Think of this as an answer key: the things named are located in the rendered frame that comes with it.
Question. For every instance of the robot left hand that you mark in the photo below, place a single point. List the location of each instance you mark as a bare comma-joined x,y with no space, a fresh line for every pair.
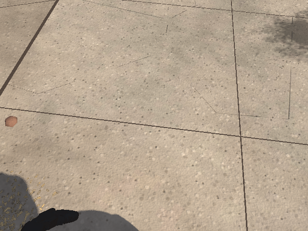
49,219

